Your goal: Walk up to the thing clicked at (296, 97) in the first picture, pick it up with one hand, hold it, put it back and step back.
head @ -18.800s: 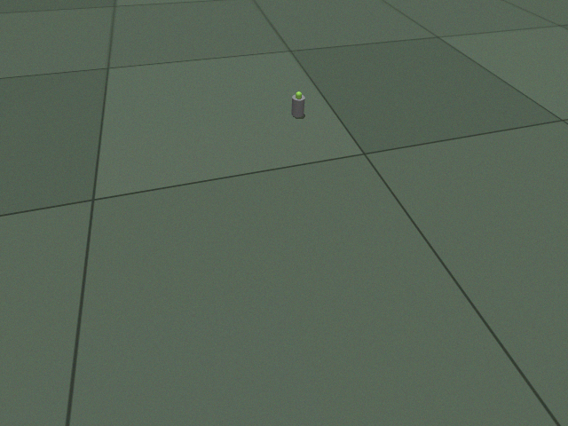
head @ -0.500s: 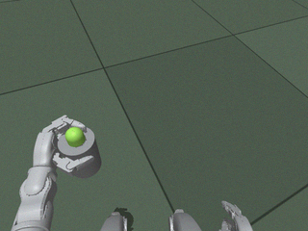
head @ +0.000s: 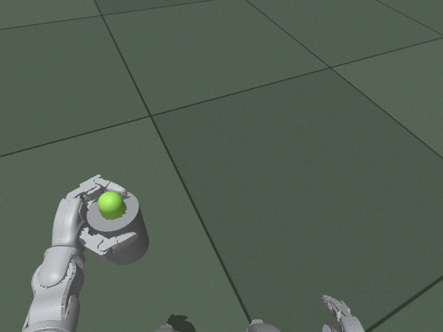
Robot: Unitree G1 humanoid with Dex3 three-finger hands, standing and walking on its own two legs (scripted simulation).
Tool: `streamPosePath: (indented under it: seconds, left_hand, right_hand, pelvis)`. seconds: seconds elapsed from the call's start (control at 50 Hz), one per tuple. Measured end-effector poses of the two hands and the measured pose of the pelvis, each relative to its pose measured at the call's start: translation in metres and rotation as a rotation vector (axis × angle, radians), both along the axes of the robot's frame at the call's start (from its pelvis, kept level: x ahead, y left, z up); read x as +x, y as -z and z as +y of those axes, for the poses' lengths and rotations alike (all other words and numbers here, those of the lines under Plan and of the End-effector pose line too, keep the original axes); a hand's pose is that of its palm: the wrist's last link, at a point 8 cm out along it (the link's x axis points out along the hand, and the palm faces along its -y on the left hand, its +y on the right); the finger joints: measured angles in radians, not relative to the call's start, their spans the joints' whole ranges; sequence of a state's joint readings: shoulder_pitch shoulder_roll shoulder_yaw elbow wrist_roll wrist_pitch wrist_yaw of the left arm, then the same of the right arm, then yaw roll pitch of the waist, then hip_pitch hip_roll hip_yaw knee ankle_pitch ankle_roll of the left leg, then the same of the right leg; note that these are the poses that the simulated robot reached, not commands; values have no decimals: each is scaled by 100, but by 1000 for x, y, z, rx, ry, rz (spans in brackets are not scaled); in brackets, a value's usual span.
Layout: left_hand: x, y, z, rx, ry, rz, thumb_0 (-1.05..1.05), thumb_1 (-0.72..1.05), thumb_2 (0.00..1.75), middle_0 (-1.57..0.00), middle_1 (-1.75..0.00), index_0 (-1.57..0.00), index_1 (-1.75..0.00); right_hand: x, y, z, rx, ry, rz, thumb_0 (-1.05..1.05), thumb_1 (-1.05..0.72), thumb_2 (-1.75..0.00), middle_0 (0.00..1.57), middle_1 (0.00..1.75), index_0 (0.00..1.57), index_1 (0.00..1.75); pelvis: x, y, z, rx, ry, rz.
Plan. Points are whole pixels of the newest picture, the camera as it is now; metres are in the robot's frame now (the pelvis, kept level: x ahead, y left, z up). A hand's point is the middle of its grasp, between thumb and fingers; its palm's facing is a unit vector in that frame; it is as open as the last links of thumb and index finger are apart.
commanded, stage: lift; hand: left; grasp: from the side
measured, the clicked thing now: (118, 223) +0.33 +0.17 +0.01
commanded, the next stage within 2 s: hold in 0.06 s
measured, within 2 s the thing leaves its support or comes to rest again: neither
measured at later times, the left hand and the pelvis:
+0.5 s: hand (110, 212) +0.32 +0.18 +0.06, palm faces +0.00 -1.00 -0.01, open 9.8 cm; pelvis +0.01 +0.00 +0.01, yaw +0 degrees
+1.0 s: hand (108, 216) +0.31 +0.18 +0.06, palm faces +0.00 -1.00 -0.01, open 9.8 cm; pelvis +0.00 +0.00 +0.02, yaw +0 degrees
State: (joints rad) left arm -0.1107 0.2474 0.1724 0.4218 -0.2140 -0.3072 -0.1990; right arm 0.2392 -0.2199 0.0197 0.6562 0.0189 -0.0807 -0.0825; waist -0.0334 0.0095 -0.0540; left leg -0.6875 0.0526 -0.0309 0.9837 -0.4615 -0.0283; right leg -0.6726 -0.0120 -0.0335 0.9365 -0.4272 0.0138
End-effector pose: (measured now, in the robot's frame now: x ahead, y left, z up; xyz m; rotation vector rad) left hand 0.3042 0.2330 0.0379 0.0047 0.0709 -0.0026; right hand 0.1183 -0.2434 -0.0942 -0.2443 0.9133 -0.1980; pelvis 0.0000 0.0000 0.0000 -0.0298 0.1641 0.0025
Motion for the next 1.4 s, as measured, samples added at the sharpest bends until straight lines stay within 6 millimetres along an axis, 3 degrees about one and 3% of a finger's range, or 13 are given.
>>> streamPosePath:
  seconds: [0.66,1.0,1.4]
  left_hand:
    - [-4,-25,-3,-2,-10,-22,1,-50,105,-63,-99,-85,-112]
    - [-13,-27,-3,8,-1,-21,1,-49,104,-62,-100,-84,-112]
    - [-9,-28,-7,-13,3,-19,1,-49,104,-62,-100,-84,-112]
  right_hand:
    - [6,-18,2,8,-4,-23,1,-91,-90,20,30,20,30]
    - [0,-23,6,10,-17,-32,2,-91,-90,20,30,20,30]
    - [-8,-22,4,16,-8,-18,2,-91,-90,20,30,20,30]
  pelvis:
    - [3,-17,0,4,0,-74]
    - [-4,-21,3,5,0,-95]
    - [-4,-23,3,7,1,-99]
